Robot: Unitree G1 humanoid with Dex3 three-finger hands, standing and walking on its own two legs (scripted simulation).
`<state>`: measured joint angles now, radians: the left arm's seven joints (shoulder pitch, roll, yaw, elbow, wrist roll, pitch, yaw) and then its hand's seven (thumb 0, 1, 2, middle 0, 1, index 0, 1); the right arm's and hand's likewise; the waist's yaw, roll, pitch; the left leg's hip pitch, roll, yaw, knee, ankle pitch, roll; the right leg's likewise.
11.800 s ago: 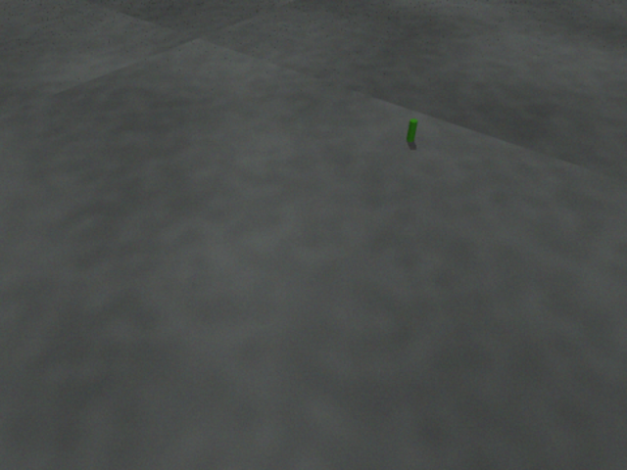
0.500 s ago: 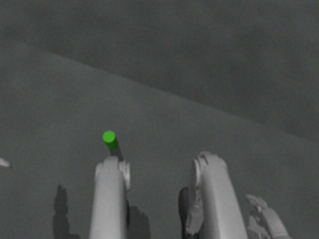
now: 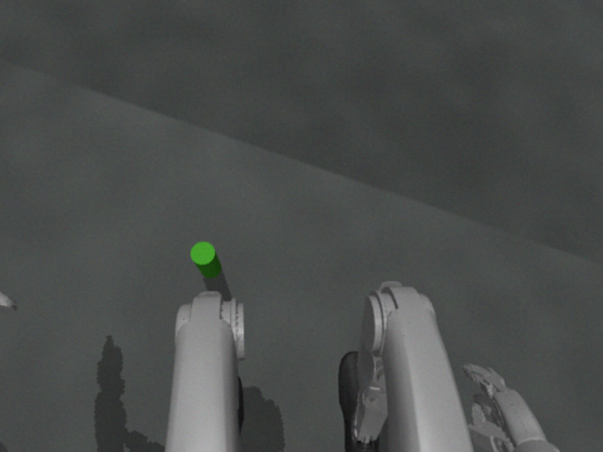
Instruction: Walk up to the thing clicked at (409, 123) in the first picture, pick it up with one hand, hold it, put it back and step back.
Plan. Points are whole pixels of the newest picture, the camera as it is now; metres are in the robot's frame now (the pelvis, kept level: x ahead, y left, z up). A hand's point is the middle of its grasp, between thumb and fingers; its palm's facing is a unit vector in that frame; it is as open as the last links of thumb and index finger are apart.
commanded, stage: go down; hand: left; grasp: from the side
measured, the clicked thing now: (207, 261) +0.43 +0.17 -0.32
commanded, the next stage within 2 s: approach in 0.02 s
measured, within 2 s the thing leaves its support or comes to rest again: neither
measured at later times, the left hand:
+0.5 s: hand (77, 255) +0.38 +0.31 -0.11, palm faces -0.01 -1.00 -0.01, open 17.0 cm
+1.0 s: hand (172, 265) +0.40 +0.22 -0.25, palm faces -0.08 -1.00 +0.04, open 17.5 cm
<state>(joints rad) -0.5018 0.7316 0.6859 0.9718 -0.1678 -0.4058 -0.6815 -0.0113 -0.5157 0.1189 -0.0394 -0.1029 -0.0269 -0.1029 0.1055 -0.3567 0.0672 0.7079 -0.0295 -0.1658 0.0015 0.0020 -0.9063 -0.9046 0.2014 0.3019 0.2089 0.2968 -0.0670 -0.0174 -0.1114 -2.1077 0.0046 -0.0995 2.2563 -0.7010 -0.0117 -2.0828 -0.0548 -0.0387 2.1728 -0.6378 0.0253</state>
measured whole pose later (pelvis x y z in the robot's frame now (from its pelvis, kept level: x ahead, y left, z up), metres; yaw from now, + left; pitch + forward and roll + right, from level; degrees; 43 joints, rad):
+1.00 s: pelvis -0.02 +0.02 -0.10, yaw -8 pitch +14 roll -14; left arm -0.57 0.70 0.53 1.39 -0.16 -1.05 -0.44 -0.01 -0.57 0.03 -0.07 -0.10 -0.05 -0.09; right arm -0.17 -0.37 0.41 0.62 -0.28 -0.11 0.11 0.00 -0.92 -0.90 0.20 0.30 0.21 0.30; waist -0.22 -0.21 0.23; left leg -2.20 -0.01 -0.30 2.65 -0.71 -0.02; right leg -2.10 0.00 -0.18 2.41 -0.57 0.06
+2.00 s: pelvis -0.02 +0.03 -0.10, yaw -12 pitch +9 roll -19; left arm -0.59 0.78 0.36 1.51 0.01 -1.23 0.07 0.00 0.40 0.62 -0.61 -0.57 -0.57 -0.58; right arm -0.20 -0.37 0.53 0.58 -0.41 -0.04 0.19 -0.01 -0.88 -0.90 0.20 0.30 0.21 0.30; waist -0.27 -0.29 0.33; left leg -2.18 -0.01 -0.40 2.69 -0.72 0.00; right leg -2.04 0.04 -0.25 2.36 -0.54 0.09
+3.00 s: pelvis -0.02 +0.02 -0.08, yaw -9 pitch +16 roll -17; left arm -0.52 0.63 0.27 1.08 -0.01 -0.96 0.04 0.07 0.13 1.09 -1.01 -1.11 -0.98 -1.11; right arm -0.07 -0.34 0.34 0.61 -0.28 0.01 0.21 0.00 -0.90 -0.90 0.20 0.30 0.21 0.30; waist -0.19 -0.17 0.15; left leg -2.22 -0.01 -0.30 2.59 -0.69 0.01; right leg -2.08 0.00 -0.19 2.33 -0.56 0.06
